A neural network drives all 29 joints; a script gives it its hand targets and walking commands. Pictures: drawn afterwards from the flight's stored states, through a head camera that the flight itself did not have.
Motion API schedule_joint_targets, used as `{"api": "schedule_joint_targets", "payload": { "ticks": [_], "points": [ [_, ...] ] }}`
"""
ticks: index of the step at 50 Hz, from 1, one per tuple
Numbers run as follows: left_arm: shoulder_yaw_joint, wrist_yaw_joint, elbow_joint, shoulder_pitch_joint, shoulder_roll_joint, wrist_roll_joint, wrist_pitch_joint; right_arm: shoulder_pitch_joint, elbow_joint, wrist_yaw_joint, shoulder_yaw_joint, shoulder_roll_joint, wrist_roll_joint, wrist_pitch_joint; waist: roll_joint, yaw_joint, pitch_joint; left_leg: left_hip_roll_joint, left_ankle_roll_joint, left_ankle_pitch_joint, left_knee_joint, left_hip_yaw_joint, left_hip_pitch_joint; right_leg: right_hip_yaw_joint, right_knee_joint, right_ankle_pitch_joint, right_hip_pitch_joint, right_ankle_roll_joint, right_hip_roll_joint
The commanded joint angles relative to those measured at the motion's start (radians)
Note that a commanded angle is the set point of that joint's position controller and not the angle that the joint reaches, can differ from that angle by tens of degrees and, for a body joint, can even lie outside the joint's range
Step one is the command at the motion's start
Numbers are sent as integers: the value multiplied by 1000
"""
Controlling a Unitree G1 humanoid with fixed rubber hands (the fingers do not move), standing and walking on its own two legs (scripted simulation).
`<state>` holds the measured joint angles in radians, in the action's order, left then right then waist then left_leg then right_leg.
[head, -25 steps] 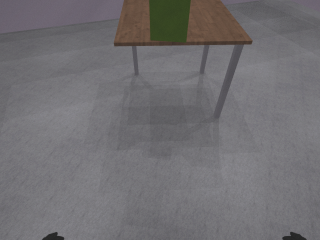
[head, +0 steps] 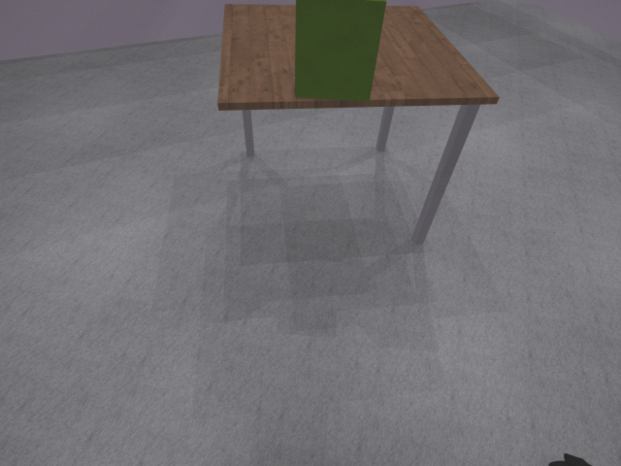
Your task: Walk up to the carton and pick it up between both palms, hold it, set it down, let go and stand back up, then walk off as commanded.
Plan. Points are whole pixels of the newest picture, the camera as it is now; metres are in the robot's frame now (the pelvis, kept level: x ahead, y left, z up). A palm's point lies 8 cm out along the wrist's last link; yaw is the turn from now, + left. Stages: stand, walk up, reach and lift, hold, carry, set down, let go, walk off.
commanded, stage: walk up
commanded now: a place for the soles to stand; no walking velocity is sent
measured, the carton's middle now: (336, 38) +1.15 -0.06 +0.06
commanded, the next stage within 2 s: none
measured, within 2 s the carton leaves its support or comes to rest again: neither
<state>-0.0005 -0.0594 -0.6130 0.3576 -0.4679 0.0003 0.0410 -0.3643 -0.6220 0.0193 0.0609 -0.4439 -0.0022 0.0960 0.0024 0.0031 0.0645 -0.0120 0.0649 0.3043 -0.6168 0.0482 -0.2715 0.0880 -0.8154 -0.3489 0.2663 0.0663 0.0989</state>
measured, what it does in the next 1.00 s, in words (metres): walks ahead: right foot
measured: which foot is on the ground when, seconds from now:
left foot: down 0.00-0.56, up 0.58-1.00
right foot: up 0.00-0.54, down 0.56-1.00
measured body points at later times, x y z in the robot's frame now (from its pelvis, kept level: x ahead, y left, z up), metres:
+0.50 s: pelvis +0.09 +0.01 +0.00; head +0.12 +0.05 +0.44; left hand +0.23 +0.32 -0.11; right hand +0.18 -0.33 -0.05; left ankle +0.01 +0.06 -0.73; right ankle +0.15 -0.07 -0.71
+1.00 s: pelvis +0.20 -0.01 +0.00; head +0.22 -0.02 +0.45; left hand +0.29 +0.31 -0.08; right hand +0.29 -0.33 -0.09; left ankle +0.23 +0.12 -0.70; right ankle +0.19 -0.06 -0.73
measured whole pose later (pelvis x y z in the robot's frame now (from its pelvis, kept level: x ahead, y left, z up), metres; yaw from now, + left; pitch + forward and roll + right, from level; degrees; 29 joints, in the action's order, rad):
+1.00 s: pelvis +0.20 -0.01 +0.00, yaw +1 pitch -2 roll +1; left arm 0.00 -0.06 -0.61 0.38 -0.46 0.00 0.04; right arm -0.40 -0.63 0.02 0.05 -0.44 0.00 0.05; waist 0.00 0.00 0.06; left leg 0.00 0.05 0.37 -0.83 -0.03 -0.41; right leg -0.01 -0.50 -0.29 0.18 0.12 0.11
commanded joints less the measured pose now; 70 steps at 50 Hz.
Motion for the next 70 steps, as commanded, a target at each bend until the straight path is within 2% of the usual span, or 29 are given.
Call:
{"api": "schedule_joint_targets", "payload": {
  "ticks": [1, 3, 8, 15, 20, 22, 24, 25, 26, 27, 28, 29, 34, 36, 39, 43, 45, 49, 52, 53, 54, 55, 56, 57, 58, 60, 62, 64, 70],
  "points": [
    [90, 21, 17, -50, -153, -1, 15, -155, -28, -34, 80, -205, -14, 24, 84, 39, -11, -211, -130, -737, 233, -243, 346, 30, -268, 10, 422, -7, -37],
    [91, 16, 22, -51, -129, -2, -3, -180, -33, -35, 81, -214, -7, 20, 180, 40, 10, -149, -159, -732, 254, -160, 261, -5, -242, 51, 334, -14, -15],
    [92, 12, 19, -90, -135, 17, -33, -194, -26, -41, 88, -211, 0, 19, 192, 57, -9, -110, -217, -679, 291, -176, 302, -12, -216, 108, 326, -19, 19],
    [80, 9, 32, -209, -113, 28, -41, -193, -21, -58, 98, -219, -15, 3, 108, 94, 14, -175, -128, -632, 237, -251, 454, -18, -60, 100, 460, -20, -15],
    [72, 9, 60, -263, -115, 27, -37, -204, -28, -60, 99, -222, -30, -11, 89, 115, -35, -151, -133, -639, 182, -211, 539, -86, 123, 47, 438, -18, -19],
    [71, 5, 63, -287, -101, 31, -30, -177, -26, -59, 98, -221, -26, -15, 100, 113, -21, -159, -101, -620, 154, -207, 501, -113, 206, 61, 404, -21, -33],
    [79, 5, 35, -204, -100, 32, -17, -100, -7, -55, 97, -221, -23, -18, 66, 54, -69, -144, -92, -615, 27, -150, 376, -132, 336, 90, 183, -3, -30],
    [96, 10, 0, -55, -119, 32, -8, -17, 29, -52, 94, -227, -16, -14, 92, -35, -132, -115, -110, -653, -122, -97, 178, -81, 380, 157, -119, 46, -43],
    [135, 21, -46, 137, -187, 34, 1, 43, 50, -49, 77, -189, -10, -6, 16, -161, -223, -27, -128, -516, -373, -56, -54, 68, 407, 196, -430, 119, -127],
    [150, 32, -44, 204, -227, 29, 2, -9, 60, -41, 46, -119, 3, -5, -178, -175, -307, 92, -140, 154, -637, -41, -371, 481, 394, 139, -666, 240, -387],
    [136, 37, -22, 124, -226, 18, 12, -36, 36, -45, 41, -154, -3, -9, -52, -125, -244, 81, -87, 266, -633, -122, -404, 662, 500, -73, -546, 279, -466],
    [136, 36, -13, 41, -217, 17, 9, -22, 27, -34, 49, -217, -5, -10, 11, -106, -162, 31, -41, 221, -574, -155, -389, 707, 601, -363, -423, 260, -472],
    [141, 25, 20, -73, -185, 12, 26, -66, -30, 5, 50, -211, 5, -20, -26, -3, 158, -45, -29, 14, -463, -149, -285, 374, 689, -240, 27, 3, -279],
    [143, 25, 29, -45, -187, 14, 32, -77, -41, 8, 52, -207, 1, -33, -45, -3, 169, -37, -40, -13, -407, -128, -276, 334, 696, -216, 37, 16, -255],
    [139, 24, 38, 15, -180, 23, 31, -81, -54, 0, 59, -211, 3, -43, -101, -31, 64, -31, -62, -58, -342, -133, -265, 270, 683, -131, -93, -90, -201],
    [146, 19, 24, 65, -199, 26, 25, -19, -42, -11, 56, -216, -1, -40, -64, -80, 41, -53, -63, -2, -252, -119, -349, 290, 634, -101, -218, -24, -257],
    [141, 22, 17, 88, -189, 33, 22, -7, -39, -15, 54, -199, 1, -35, -121, -85, 45, -48, -51, -2, -204, -90, -360, 250, 607, 94, -276, -66, -232],
    [134, 25, 9, 161, -161, 33, 15, 39, -4, -23, 47, -180, 1, -19, -92, -116, -50, -29, -37, 43, -85, -40, -353, 230, 477, 516, -434, -45, -245],
    [129, 31, 22, 166, -159, 36, 7, 29, 9, -36, 51, -149, -1, -8, -101, -110, -135, -27, -12, 33, 57, -23, -274, 175, 320, 693, -460, -6, -239],
    [121, 31, 44, 107, -154, 32, 5, -46, -4, -40, 56, -157, -3, 0, -86, -46, -158, -7, 5, -3, 180, -17, -131, 110, 225, 751, -391, -13, -194],
    [114, 36, 72, 48, -156, 26, 3, -150, -40, -51, 68, -162, -11, 13, -23, 27, -187, -26, 28, -189, 316, -56, 116, 56, 45, 703, -206, -37, -152],
    [96, 39, 115, -12, -122, 19, 9, -262, -62, -64, 100, -233, -27, 17, 49, 117, -224, -156, 93, -234, 306, -262, 393, 19, -142, 545, 77, -79, -89],
    [84, 37, 129, -11, -64, 9, 14, -289, -61, -71, 123, -310, -37, 16, 230, 113, -266, -372, 186, -312, 223, -558, 627, -22, -275, -99, 407, -118, 6],
    [93, 36, 104, -34, -135, 26, 0, -302, -45, -70, 134, -308, -22, 10, 52, 123, -253, -415, 245, -148, 213, -655, 632, 18, -314, -172, 506, -85, -17],
    [105, 29, 101, -69, -177, 32, -1, -266, -35, -71, 126, -305, -7, 9, 51, 118, -153, -433, 284, 15, 257, -666, 502, 71, -371, -145, 545, -71, -63],
    [103, 9, 80, -56, -179, 40, 4, -147, -13, -61, 100, -268, 6, 10, -11, 60, -14, -381, 224, 25, 305, -520, 241, 87, -349, -90, 459, -48, -79],
    [120, -1, 36, 16, -153, 38, 4, -73, -1, -52, 81, -256, -1, 16, 37, 11, 55, -285, 183, -33, 320, -367, 96, 39, -295, -42, 371, -52, -83],
    [116, -12, 31, 1, -127, 29, -4, -86, -8, -44, 80, -267, -8, 23, 105, 17, 103, -236, 166, -35, 330, -261, 11, -1, -161, -18, 314, -58, -104],
    [116, -19, 48, -99, -130, 45, -1, -83, -12, -22, 98, -306, -17, 20, 194, 50, 38, -257, 168, -107, 243, -248, 146, -69, 59, -29, 299, -57, -149]
  ]
}}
